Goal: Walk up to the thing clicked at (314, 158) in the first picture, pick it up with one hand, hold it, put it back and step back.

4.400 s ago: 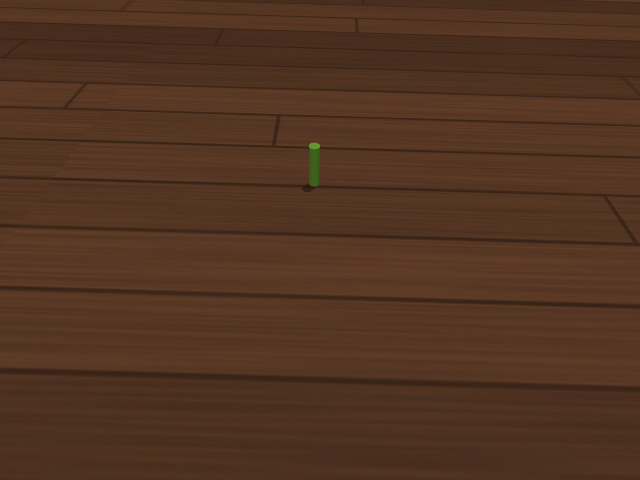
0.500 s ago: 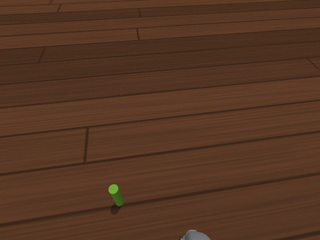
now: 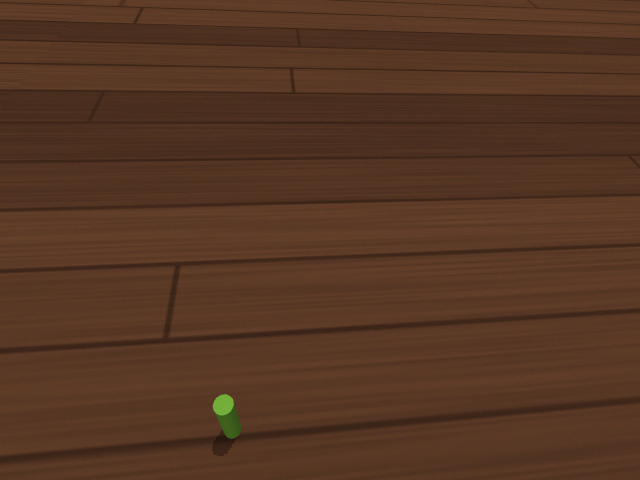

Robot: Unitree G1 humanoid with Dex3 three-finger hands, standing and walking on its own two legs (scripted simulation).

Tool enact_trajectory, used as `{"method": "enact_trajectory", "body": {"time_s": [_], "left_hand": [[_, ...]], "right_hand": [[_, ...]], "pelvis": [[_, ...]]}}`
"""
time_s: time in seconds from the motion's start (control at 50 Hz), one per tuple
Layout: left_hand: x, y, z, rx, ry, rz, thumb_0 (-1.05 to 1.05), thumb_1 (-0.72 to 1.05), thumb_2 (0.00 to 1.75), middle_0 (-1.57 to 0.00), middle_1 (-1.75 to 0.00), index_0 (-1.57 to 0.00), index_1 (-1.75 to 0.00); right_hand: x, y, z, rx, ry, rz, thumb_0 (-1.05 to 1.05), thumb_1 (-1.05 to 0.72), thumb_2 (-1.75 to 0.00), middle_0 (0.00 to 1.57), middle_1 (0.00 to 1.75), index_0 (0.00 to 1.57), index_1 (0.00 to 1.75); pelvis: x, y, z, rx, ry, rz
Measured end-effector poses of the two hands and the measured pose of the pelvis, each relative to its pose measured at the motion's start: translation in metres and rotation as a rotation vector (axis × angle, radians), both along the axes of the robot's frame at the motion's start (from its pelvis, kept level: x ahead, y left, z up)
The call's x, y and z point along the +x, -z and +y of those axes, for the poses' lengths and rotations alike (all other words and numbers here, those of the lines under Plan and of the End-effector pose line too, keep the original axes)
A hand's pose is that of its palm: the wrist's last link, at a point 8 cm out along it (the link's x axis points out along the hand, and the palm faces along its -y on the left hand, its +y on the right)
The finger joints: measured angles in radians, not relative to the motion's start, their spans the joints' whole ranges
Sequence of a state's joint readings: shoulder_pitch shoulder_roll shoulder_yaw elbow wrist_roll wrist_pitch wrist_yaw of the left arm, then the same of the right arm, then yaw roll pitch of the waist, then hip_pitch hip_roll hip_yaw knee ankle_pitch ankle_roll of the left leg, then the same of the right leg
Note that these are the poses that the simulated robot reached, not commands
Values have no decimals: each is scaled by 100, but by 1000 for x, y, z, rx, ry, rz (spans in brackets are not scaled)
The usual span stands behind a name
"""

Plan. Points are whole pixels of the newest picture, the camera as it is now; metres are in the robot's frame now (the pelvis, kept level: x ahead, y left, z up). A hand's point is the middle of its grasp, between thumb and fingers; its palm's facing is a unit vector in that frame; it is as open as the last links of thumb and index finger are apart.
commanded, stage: walk up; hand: left
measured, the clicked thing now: (228, 417) +0.38 +0.21 -0.65
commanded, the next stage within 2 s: stand in 1.18 s
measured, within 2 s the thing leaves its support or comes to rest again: neither
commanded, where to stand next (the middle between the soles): +0.07 +0.00 m, yaw +0 degrees
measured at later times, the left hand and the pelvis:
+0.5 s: hand out of the picture +0.10 +0.25 -0.13, palm faces +0.02 -0.94 -0.34, open 7.4 cm; pelvis +0.03 +0.00 +0.02, yaw +0 degrees
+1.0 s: hand out of the picture +0.11 +0.24 -0.14, palm faces -0.02 -0.95 -0.32, open 7.4 cm; pelvis +0.03 -0.01 +0.02, yaw +0 degrees
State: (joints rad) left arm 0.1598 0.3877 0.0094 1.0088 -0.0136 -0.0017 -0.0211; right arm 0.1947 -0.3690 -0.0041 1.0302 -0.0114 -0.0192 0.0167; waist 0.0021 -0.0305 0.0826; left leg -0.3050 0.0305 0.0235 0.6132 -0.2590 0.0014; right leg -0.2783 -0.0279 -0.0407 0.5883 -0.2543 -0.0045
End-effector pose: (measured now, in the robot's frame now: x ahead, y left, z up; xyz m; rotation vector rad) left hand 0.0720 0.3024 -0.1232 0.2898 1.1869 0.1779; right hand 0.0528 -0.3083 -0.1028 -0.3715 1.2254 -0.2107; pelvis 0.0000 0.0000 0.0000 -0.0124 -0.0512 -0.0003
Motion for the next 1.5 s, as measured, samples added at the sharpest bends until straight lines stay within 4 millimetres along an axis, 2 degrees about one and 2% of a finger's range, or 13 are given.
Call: {"method": "enact_trajectory", "body": {"time_s": [0.12,0.24,0.38,0.5,0.78,0.92,1.06,1.5], "left_hand": [[-5,-2,-3,-12,-25,55,1,91,90,-20,-29,-20,-30],[-1,-13,-3,1,-46,70,1,91,90,-20,-29,-21,-30],[10,-23,-2,22,-54,51,1,91,90,-20,-29,-20,-30],[19,-27,-4,24,-49,37,1,91,90,-20,-29,-20,-30],[27,-23,-14,6,-18,45,1,90,90,-20,-29,-20,-30],[29,-22,-16,5,-11,51,1,90,90,-20,-29,-21,-30],[32,-23,-15,8,-11,46,1,90,90,-20,-29,-21,-30],[40,-26,-14,25,-9,38,1,90,90,-20,-29,-20,-30]], "right_hand": [[38,-5,13,29,-29,-35,0,-91,-90,21,30,20,30],[76,-7,20,60,-49,-85,0,-91,-90,21,30,20,30],[97,-8,22,78,-51,-108,0,-91,-90,21,30,20,30],[91,-8,18,77,-32,-90,0,-91,-90,21,30,20,30],[41,-3,6,61,39,12,0,-91,-90,21,30,20,30],[28,-1,6,62,53,41,0,-91,-90,21,30,20,30],[30,0,8,66,52,34,0,-91,-90,21,30,20,30],[63,-4,6,64,20,-18,0,-91,-90,21,30,20,30]], "pelvis": [[12,-9,1,-2,-4,4],[18,-15,0,3,-9,6],[23,-19,-1,6,-11,6],[25,-21,-2,9,-8,4],[26,-22,-5,10,-1,5],[26,-22,-6,8,0,8],[28,-21,-6,8,1,10],[40,-22,-8,14,-2,18]]}}
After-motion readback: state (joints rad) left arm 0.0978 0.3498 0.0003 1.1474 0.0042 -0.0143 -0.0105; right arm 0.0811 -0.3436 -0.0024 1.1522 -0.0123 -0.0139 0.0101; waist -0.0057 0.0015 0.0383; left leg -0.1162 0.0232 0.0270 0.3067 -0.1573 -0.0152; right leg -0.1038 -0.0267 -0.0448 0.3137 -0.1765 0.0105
